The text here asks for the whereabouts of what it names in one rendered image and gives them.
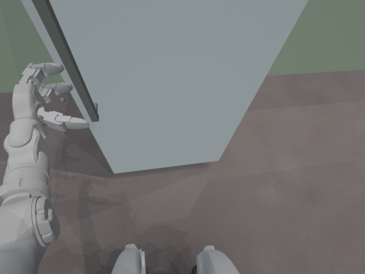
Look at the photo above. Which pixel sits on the robot shin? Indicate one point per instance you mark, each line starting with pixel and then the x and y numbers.
pixel 130 246
pixel 209 247

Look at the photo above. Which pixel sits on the robot left upper arm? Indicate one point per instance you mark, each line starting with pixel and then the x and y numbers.
pixel 27 227

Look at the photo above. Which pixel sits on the robot right shin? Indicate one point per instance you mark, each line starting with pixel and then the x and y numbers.
pixel 209 247

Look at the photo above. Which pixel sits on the fridge door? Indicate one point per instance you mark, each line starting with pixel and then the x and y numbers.
pixel 172 78

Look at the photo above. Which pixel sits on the robot left shin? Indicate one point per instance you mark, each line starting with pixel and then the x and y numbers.
pixel 130 246

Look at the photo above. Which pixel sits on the left robot hand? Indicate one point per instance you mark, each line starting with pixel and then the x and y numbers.
pixel 27 100

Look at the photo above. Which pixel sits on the robot left forearm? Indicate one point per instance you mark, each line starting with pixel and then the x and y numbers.
pixel 28 167

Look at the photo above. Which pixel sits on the handle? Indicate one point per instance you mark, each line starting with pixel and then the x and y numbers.
pixel 55 32

